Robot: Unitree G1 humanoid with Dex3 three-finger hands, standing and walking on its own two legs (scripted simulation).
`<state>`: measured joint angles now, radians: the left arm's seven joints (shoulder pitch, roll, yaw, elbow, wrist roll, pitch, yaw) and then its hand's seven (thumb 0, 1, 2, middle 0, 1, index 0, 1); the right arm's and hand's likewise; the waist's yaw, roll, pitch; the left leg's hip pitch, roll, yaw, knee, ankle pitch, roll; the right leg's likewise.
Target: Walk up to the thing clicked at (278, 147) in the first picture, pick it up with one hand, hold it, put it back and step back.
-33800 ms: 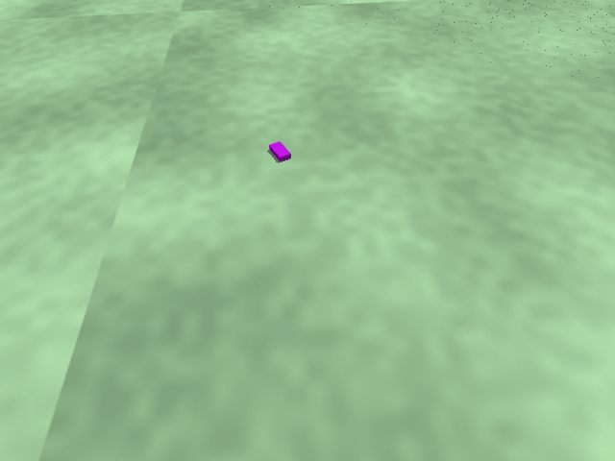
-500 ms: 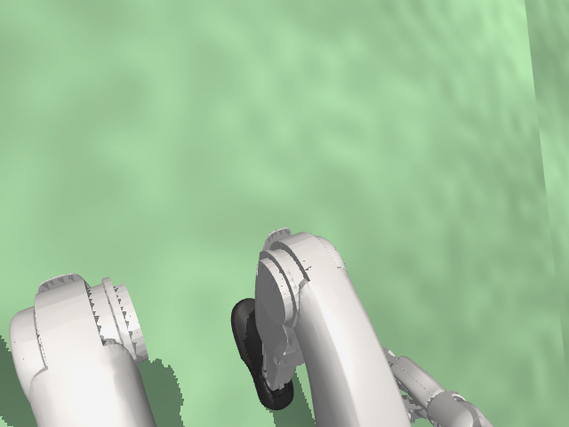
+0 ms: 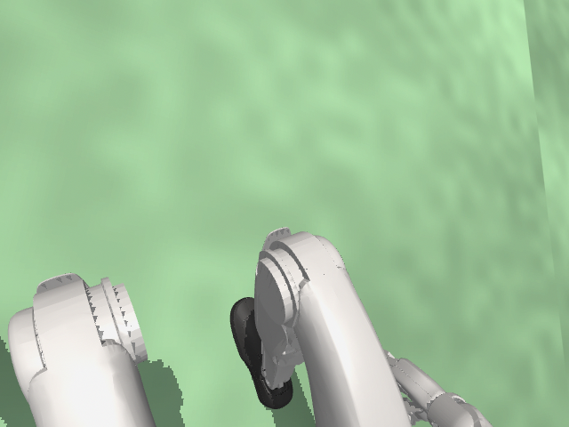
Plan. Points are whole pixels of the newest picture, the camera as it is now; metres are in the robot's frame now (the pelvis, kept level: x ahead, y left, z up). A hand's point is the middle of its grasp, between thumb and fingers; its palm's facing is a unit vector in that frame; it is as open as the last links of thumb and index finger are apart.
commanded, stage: withdraw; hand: left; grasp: from above
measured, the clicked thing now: out of the picture +0.40 +0.38 -0.28
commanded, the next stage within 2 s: home in 1.00 s
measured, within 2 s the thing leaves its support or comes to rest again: neither
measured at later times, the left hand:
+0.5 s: hand out of the picture +0.42 +0.41 -0.15, palm faces -0.28 -0.10 -0.96, open 13.9 cm
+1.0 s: hand out of the picture +0.40 +0.39 -0.13, palm faces -0.41 -0.14 -0.90, open 13.6 cm
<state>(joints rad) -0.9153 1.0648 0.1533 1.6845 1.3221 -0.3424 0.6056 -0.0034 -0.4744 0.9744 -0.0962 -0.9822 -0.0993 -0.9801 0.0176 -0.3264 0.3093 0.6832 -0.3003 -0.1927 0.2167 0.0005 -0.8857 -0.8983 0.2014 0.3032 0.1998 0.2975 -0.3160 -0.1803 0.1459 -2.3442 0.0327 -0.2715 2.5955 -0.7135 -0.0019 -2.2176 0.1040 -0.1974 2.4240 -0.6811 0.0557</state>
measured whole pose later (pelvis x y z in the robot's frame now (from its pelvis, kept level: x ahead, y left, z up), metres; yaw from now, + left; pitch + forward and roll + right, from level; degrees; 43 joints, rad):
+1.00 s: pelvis -0.01 -0.01 +0.02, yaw +5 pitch +29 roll -10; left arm -0.95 0.94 0.14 1.42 1.29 -0.36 0.33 0.00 -0.42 0.94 -0.14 -0.96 -0.15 -0.95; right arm 0.11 -0.32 0.16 0.70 -0.17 -0.01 0.13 0.00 -0.89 -0.90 0.20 0.30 0.20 0.30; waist -0.23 -0.07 0.02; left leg -2.34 0.02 -0.18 2.46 -0.63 0.00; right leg -2.23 0.06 -0.13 2.35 -0.65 0.03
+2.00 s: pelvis +0.03 +0.00 +0.31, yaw +14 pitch +23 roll -4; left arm 0.16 0.34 0.06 0.14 0.09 0.29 0.05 0.01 0.90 0.90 -0.21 -0.30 -0.21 -0.31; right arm 0.12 -0.21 0.04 0.55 0.04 -0.12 -0.06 0.01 -0.90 -0.90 0.20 0.30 0.20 0.30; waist -0.05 0.03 -0.18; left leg -1.34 0.02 -0.08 1.51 -0.58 -0.01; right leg -1.27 0.03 -0.05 1.46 -0.60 0.01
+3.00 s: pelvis +0.08 +0.01 +0.42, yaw +16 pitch +10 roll -3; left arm 0.50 0.23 0.03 -0.12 -0.05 0.45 0.02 0.01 0.91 0.90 -0.20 -0.30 -0.20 -0.30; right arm 0.30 -0.21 0.04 0.54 0.00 -0.24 -0.18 0.01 -0.90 -0.90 0.20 0.30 0.20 0.30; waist -0.04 0.04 -0.16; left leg -0.70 0.02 -0.06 1.00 -0.47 0.00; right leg -0.62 0.02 -0.04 0.94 -0.48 0.01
